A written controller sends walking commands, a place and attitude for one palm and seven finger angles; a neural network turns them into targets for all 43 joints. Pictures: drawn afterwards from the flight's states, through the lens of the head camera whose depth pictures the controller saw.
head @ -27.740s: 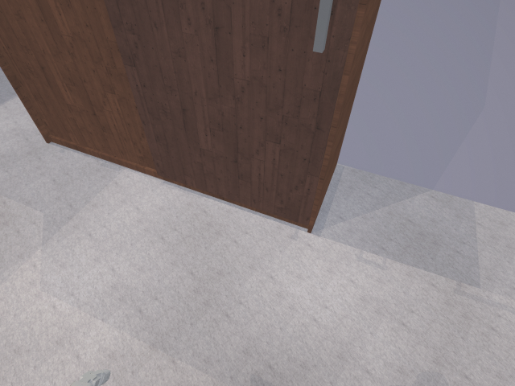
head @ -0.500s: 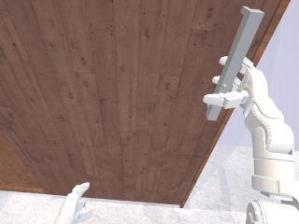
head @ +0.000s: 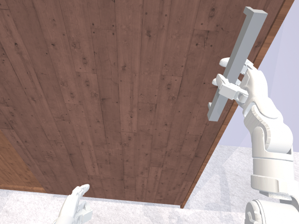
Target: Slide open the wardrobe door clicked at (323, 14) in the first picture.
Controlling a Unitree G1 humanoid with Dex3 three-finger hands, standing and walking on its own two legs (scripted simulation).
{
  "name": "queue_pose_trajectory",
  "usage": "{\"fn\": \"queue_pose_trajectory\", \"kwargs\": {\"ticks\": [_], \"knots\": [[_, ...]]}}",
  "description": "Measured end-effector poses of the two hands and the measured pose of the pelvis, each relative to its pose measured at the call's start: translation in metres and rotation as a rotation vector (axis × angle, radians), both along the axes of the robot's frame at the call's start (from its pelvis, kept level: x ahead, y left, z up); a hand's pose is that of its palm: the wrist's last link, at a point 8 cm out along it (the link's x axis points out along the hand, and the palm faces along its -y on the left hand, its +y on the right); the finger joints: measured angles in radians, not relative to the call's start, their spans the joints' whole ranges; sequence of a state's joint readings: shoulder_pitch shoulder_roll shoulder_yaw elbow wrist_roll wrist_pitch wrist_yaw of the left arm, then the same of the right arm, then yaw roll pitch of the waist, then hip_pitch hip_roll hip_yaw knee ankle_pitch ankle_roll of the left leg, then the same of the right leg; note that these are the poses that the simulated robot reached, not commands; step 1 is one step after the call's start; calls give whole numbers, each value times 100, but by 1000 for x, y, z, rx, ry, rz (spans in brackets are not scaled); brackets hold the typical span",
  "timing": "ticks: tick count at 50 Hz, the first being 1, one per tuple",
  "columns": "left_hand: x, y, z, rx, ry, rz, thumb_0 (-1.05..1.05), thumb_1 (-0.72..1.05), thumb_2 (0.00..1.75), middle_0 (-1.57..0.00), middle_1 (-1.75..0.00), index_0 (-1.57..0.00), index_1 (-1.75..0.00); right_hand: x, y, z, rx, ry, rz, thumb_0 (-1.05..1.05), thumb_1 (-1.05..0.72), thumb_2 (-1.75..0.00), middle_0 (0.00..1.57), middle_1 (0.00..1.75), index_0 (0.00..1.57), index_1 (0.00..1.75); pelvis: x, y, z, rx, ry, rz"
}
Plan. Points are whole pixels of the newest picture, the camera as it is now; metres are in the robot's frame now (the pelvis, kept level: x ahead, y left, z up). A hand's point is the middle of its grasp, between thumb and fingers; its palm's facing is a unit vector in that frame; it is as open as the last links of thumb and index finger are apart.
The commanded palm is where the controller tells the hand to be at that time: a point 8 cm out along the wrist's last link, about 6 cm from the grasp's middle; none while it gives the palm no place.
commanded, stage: grip the handle and tug to test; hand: right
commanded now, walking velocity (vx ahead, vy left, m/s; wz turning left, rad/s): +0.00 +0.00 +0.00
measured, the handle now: (227, 71) +0.43 -0.17 +0.25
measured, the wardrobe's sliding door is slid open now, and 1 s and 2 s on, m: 0.00 0.00 0.01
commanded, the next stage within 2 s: tug the door sideways, standing still in 0.70 s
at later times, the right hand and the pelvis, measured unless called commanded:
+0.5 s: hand (224, 86) +0.37 -0.15 +0.25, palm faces +0.04 +1.00 -0.01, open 6.3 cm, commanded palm +0.33 -0.20 +0.24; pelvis +0.00 +0.00 +0.00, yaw +1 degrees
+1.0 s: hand (223, 86) +0.37 -0.15 +0.24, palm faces +0.05 +1.00 -0.02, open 6.3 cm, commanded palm +0.35 -0.18 +0.24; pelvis +0.04 +0.00 +0.00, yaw -1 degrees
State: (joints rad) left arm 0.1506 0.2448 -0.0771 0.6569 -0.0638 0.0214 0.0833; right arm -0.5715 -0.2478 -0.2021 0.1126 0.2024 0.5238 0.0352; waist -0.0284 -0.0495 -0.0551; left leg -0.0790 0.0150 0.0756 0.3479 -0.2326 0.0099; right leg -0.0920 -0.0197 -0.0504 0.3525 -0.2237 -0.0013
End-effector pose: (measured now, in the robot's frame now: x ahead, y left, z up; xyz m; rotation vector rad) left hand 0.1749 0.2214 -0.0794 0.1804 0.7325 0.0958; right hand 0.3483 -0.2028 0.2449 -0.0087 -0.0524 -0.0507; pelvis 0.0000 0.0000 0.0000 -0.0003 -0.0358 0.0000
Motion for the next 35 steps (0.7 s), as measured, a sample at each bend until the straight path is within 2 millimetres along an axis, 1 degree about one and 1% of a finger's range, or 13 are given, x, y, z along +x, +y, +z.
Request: {"fn": "queue_pose_trajectory", "kwargs": {"ticks": [17,25,30,35], "knots": [[0,6,3,3,-11,13,2,90,90,-20,-30,-21,-30,1,-1,0,1,7,12,1,-64,-78,38,137,34,135,-1,3,0,0,4,4],[-2,9,3,-10,-16,33,2,90,90,-20,-30,-21,-30,0,0,0,-4,-5,11,1,-66,-78,37,138,32,136,2,4,0,-1,7,18],[2,11,3,-17,-17,38,2,90,90,-20,-30,-21,-30,-1,1,-1,-9,-16,3,0,-67,-77,35,139,29,137,7,3,0,-1,12,25],[11,10,3,-23,-21,38,2,90,90,-20,-30,-21,-30,-1,1,-2,-16,-28,8,-1,-69,-76,35,139,27,137,16,2,-1,-2,23,31]]}}
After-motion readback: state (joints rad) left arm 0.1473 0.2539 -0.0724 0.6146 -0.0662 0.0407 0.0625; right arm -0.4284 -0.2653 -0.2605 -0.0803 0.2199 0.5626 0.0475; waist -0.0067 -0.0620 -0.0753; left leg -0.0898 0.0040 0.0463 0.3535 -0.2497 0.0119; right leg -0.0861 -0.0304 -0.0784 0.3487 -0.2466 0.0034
